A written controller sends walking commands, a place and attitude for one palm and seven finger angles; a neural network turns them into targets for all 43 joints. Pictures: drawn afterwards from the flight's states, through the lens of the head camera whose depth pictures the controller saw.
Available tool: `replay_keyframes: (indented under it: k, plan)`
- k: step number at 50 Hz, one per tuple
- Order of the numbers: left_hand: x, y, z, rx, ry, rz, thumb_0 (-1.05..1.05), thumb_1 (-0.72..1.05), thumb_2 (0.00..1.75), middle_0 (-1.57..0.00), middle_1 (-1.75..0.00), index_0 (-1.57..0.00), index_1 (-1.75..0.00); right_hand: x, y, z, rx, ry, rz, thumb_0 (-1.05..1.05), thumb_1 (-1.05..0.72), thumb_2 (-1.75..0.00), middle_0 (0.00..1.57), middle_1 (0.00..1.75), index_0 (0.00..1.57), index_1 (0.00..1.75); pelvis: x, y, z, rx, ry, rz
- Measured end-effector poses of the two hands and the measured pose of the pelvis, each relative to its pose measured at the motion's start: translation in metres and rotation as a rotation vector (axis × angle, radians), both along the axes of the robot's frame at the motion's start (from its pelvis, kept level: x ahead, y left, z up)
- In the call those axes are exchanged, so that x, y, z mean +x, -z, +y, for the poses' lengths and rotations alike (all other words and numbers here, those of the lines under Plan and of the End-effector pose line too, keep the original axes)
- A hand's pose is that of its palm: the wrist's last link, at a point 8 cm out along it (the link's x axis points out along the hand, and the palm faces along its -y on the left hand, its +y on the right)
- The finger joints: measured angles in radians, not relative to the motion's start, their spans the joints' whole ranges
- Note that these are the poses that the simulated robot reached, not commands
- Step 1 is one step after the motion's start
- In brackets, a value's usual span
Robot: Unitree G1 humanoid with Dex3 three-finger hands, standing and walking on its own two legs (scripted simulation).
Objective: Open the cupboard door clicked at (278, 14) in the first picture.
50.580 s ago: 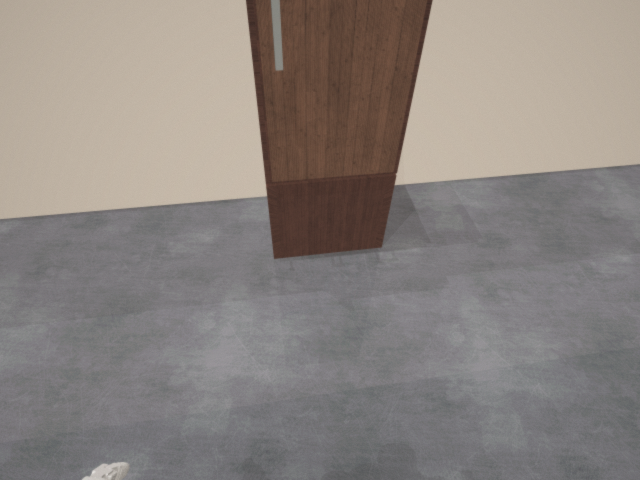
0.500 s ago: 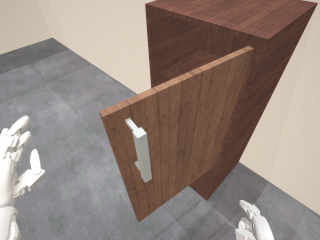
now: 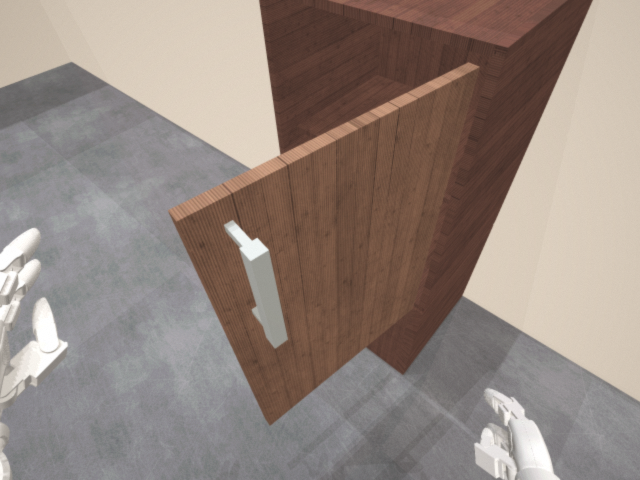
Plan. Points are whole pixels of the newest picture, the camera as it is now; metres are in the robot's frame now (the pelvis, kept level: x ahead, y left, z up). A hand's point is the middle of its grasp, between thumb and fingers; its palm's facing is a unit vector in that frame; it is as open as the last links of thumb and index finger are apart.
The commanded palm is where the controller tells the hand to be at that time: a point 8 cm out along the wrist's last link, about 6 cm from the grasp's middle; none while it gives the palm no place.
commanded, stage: step back with the hand held close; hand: left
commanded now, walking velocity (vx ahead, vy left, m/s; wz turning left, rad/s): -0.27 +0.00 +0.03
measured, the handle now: (257, 289) +0.29 +0.10 +0.13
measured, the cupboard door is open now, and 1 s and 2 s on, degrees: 80 80 80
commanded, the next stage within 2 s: stop stepping back and stand still in 0.66 s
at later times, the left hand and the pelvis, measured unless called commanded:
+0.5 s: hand out of the picture +0.07 +0.31 +0.15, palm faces +0.45 -0.74 -0.50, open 7.4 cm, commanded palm +0.02 +0.35 +0.17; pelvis -0.11 +0.04 -0.02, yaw +2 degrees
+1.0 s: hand out of the picture -0.02 +0.32 +0.17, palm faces +0.39 -0.78 -0.49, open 7.4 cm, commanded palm -0.07 +0.36 +0.17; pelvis -0.22 +0.06 -0.01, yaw -1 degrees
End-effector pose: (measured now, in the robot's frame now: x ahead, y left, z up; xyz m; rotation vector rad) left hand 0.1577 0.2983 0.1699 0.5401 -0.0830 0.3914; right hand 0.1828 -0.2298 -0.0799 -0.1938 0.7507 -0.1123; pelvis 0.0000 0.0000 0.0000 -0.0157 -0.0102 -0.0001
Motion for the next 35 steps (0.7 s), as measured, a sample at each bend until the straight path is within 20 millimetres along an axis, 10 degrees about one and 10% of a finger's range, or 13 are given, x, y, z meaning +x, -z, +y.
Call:
replay_keyframes:
  k: [11,27,35]
  plan:
    - [-0.032,0.002,0.012,0.025,0.09,-0.019,0.01,0.89,0.9,-0.21,-0.31,-0.21,-0.3,-0.059,-0.008,0.002,-0.068,0.084,0.014,0.01,-0.9,-0.9,0.2,0.3,0.2,0.3,-0.042,0.006,0.019,-0.01,0.012,-0.003]
    - [-0.137,0.005,0.05,0.045,-0.032,-0.108,0.01,0.89,0.9,-0.21,-0.31,-0.21,-0.3,-0.144,0.02,0.05,-0.037,-0.005,0.047,0.01,-0.9,-0.9,0.2,0.3,0.2,0.3,-0.117,0.019,0.047,-0.001,-0.026,-0.022]
    - [-0.15,0.004,0.079,0.015,0.01,-0.281,0.01,0.89,0.9,-0.21,-0.31,-0.21,-0.3,-0.179,0.009,0.07,-0.128,-0.013,0.003,0.01,-0.9,-0.9,0.2,0.3,0.2,0.3,-0.157,0.024,0.071,-0.01,-0.045,-0.034]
